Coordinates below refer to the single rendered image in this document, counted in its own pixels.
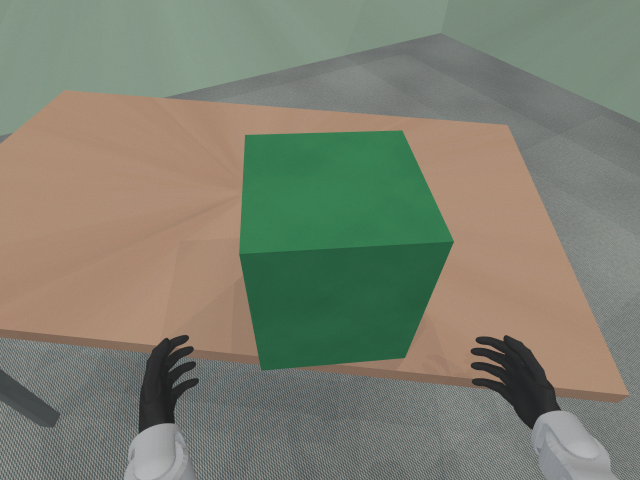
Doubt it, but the robot right hand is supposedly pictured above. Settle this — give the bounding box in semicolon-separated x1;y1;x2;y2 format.
471;335;561;430

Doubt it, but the robot left hand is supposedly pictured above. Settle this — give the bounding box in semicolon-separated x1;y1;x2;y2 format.
139;335;199;433

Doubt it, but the table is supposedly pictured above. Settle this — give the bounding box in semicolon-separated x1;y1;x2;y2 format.
0;90;629;428

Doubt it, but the carton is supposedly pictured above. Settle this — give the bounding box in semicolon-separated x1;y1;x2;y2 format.
239;130;454;371

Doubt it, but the robot right forearm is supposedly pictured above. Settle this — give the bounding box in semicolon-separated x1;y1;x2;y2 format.
531;411;618;480

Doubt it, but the robot left forearm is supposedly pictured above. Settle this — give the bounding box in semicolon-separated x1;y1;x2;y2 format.
124;423;197;480

